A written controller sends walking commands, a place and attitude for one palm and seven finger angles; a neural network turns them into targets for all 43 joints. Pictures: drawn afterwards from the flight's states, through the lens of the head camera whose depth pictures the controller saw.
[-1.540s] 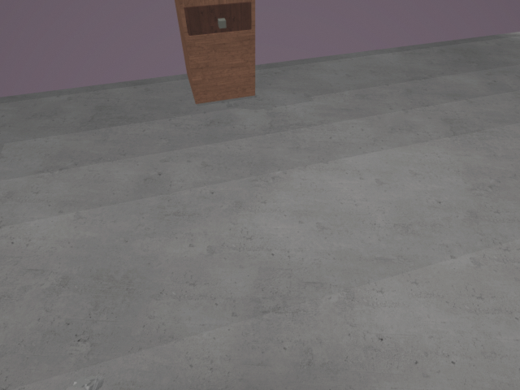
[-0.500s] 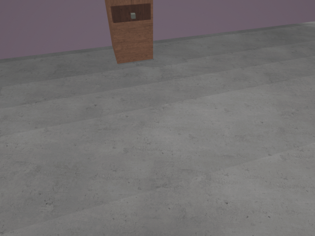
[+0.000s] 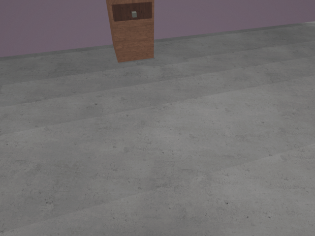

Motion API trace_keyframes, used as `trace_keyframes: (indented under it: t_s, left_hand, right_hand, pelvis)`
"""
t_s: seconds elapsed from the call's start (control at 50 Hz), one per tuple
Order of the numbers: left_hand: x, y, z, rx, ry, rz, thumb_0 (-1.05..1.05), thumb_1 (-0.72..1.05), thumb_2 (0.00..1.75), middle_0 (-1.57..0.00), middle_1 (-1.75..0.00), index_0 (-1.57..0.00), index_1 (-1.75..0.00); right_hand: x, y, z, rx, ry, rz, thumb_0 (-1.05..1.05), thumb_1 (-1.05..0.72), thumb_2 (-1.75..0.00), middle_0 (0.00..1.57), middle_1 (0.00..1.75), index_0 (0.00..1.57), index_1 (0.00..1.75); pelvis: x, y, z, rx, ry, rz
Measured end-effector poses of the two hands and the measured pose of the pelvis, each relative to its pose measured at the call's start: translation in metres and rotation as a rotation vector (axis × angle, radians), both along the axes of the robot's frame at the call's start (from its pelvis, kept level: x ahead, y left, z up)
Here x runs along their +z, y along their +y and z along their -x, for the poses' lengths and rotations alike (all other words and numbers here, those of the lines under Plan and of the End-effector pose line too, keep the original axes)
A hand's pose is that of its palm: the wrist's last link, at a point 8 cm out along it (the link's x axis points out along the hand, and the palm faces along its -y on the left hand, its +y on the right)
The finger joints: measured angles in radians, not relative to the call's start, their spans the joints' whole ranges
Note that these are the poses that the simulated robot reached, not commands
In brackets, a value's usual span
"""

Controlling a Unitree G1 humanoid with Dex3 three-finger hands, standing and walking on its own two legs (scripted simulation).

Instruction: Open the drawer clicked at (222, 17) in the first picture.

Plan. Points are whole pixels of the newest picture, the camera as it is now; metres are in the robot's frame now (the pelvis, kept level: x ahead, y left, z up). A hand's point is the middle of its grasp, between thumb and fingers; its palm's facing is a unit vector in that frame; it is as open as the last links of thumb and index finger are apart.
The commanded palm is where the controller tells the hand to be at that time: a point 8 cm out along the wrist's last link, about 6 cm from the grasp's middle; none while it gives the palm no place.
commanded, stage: look at it before walking up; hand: left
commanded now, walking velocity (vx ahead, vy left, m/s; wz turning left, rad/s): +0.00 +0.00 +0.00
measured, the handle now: (133, 13) +2.04 +0.35 -0.24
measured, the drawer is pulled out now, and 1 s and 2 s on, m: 0.00 0.00 0.00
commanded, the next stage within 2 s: walk to a spot facing it in 0.20 s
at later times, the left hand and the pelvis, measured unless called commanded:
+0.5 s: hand out of the picture +0.06 +0.22 -0.18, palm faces -0.02 -0.96 -0.26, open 7.4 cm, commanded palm none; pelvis +0.02 +0.00 -0.01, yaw -1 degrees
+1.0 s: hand (120, 181) +0.33 +0.16 -0.20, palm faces -0.13 -0.97 -0.21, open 7.3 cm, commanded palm none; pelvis +0.20 -0.02 -0.04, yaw -6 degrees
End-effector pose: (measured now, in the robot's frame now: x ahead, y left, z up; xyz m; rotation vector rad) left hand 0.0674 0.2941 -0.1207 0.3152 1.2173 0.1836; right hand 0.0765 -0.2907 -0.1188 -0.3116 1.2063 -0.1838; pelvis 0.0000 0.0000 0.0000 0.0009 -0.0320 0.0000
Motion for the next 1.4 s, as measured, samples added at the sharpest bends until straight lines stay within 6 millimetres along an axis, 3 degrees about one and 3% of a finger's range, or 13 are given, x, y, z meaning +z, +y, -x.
trace_keyframes:
  t_s: [0.4, 0.62, 0.68, 0.76, 0.84, 0.9, 0.96, 1.0, 1.04, 1.18, 1.3, 1.36, 1.4]
  left_hand:
    - [-0.004, -0.005, -0.001, 0.006, 0.013, 0.007, 0.01, 0.91, 0.89, -0.2, -0.3, -0.2, -0.3]
    - [-0.046, -0.037, 0.036, 0.079, 0.191, 0.164, 0.01, 0.91, 0.89, -0.2, -0.3, -0.2, -0.3]
    - [-0.049, -0.041, 0.031, 0.056, 0.272, 0.183, 0.01, 0.91, 0.89, -0.2, -0.3, -0.2, -0.3]
    - [-0.046, -0.046, -0.017, 0.02, 0.256, 0.194, 0.01, 0.91, 0.89, -0.2, -0.3, -0.2, -0.3]
    - [-0.041, -0.055, -0.096, -0.028, 0.154, 0.192, 0.01, 0.92, 0.89, -0.2, -0.3, -0.2, -0.3]
    - [-0.039, -0.066, -0.165, -0.08, 0.068, 0.175, 0.01, 0.93, 0.89, -0.2, -0.3, -0.2, -0.3]
    - [-0.042, -0.081, -0.229, -0.126, -0.028, 0.155, 0.01, 0.93, 0.89, -0.2, -0.3, -0.19, -0.3]
    - [-0.045, -0.089, -0.261, -0.132, -0.097, 0.14, 0.01, 0.92, 0.89, -0.2, -0.3, -0.2, -0.3]
    - [-0.044, -0.095, -0.277, -0.117, -0.123, 0.14, 0.01, 0.92, 0.89, -0.2, -0.3, -0.2, -0.3]
    - [-0.036, -0.103, -0.28, -0.058, -0.022, 0.146, 0.0, 0.94, 0.89, -0.2, -0.3, -0.2, -0.3]
    - [-0.043, -0.089, -0.279, 0.007, 0.075, 0.179, 0.0, 0.94, 0.89, -0.2, -0.3, -0.2, -0.3]
    - [-0.055, -0.079, -0.283, 0.052, 0.124, 0.199, 0.0, 0.93, 0.89, -0.2, -0.3, -0.2, -0.3]
    - [-0.061, -0.072, -0.289, 0.064, 0.167, 0.205, 0.01, 0.92, 0.89, -0.2, -0.3, -0.2, -0.3]
  right_hand:
    - [-0.004, 0.005, -0.001, -0.006, 0.01, -0.009, 0.0, -0.91, -0.9, 0.2, 0.3, 0.2, 0.3]
    - [-0.028, 0.059, 0.03, -0.098, 0.137, -0.082, 0.0, -0.91, -0.9, 0.19, 0.3, 0.2, 0.3]
    - [-0.029, 0.077, 0.043, -0.162, 0.146, -0.096, 0.0, -0.91, -0.9, 0.2, 0.3, 0.2, 0.3]
    - [-0.023, 0.102, 0.076, -0.245, 0.264, -0.131, 0.0, -0.91, -0.9, 0.2, 0.3, 0.2, 0.3]
    - [-0.013, 0.121, 0.104, -0.316, 0.426, -0.176, 0.0, -0.91, -0.9, 0.2, 0.3, 0.2, 0.3]
    - [-0.01, 0.126, 0.11, -0.364, 0.52, -0.207, 0.0, -0.91, -0.9, 0.2, 0.3, 0.2, 0.3]
    - [-0.016, 0.119, 0.1, -0.398, 0.583, -0.227, 0.0, -0.91, -0.9, 0.2, 0.3, 0.2, 0.3]
    - [-0.026, 0.107, 0.081, -0.405, 0.593, -0.234, 0.0, -0.91, -0.9, 0.2, 0.3, 0.2, 0.3]
    - [-0.034, 0.089, 0.047, -0.393, 0.545, -0.222, 0.01, -0.91, -0.9, 0.2, 0.3, 0.2, 0.3]
    - [-0.034, 0.032, -0.147, -0.264, 0.143, -0.146, 0.0, -0.92, -0.9, 0.19, 0.3, 0.19, 0.3]
    - [-0.013, 0.024, -0.292, -0.143, -0.088, -0.113, 0.0, -0.93, -0.9, 0.19, 0.3, 0.19, 0.3]
    - [-0.01, 0.032, -0.346, -0.09, -0.145, -0.092, 0.0, -0.93, -0.9, 0.19, 0.3, 0.19, 0.3]
    - [-0.011, 0.039, -0.37, -0.077, -0.169, -0.082, 0.0, -0.92, -0.9, 0.19, 0.3, 0.19, 0.3]
  pelvis:
    - [-0.001, 0.001, -0.007, -0.008, 0.003, 0.001]
    - [-0.017, 0.018, -0.056, -0.038, 0.022, 0.021]
    - [-0.017, 0.023, -0.073, -0.068, 0.018, 0.016]
    - [-0.012, 0.021, -0.097, -0.074, 0.015, 0.021]
    - [-0.011, 0.014, -0.124, -0.085, 0.022, 0.02]
    - [-0.015, 0.004, -0.148, -0.098, 0.024, 0.018]
    - [-0.027, -0.012, -0.178, -0.106, 0.017, 0.019]
    - [-0.036, -0.023, -0.196, -0.101, 0.011, 0.01]
    - [-0.035, -0.03, -0.21, -0.092, 0.003, 0.018]
    - [-0.015, -0.035, -0.264, -0.083, 0.016, 0.032]
    - [-0.012, -0.025, -0.318, -0.08, 0.019, 0.048]
    - [-0.019, -0.014, -0.351, -0.077, 0.013, 0.059]
    - [-0.023, -0.007, -0.369, -0.084, 0.008, 0.043]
